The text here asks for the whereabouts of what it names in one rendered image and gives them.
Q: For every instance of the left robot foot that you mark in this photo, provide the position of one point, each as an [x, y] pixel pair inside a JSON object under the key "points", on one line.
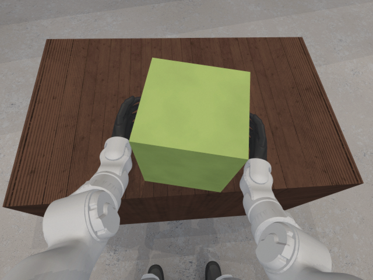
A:
{"points": [[157, 271]]}

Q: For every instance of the robot left hand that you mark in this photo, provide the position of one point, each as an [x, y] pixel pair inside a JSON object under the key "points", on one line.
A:
{"points": [[124, 121]]}

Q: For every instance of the right robot foot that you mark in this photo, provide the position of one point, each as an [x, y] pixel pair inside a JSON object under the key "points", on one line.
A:
{"points": [[212, 271]]}

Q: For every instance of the left robot forearm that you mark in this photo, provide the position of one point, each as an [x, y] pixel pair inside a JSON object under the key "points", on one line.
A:
{"points": [[112, 175]]}

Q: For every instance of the pedestal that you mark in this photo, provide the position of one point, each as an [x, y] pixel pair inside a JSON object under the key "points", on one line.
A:
{"points": [[79, 89]]}

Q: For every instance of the right robot forearm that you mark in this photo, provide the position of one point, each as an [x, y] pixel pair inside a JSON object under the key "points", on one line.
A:
{"points": [[260, 204]]}

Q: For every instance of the left robot upper arm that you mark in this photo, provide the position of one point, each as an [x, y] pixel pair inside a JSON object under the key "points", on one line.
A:
{"points": [[77, 229]]}

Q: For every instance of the right robot upper arm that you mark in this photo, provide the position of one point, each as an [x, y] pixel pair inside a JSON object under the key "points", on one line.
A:
{"points": [[288, 253]]}

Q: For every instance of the carton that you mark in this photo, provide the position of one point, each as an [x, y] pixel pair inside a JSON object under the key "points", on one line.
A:
{"points": [[192, 125]]}

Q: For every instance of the robot right hand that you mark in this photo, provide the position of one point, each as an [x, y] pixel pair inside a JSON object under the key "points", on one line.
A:
{"points": [[257, 141]]}

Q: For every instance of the robot foot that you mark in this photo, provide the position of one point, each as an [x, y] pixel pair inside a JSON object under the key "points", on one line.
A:
{"points": [[212, 271], [157, 271]]}

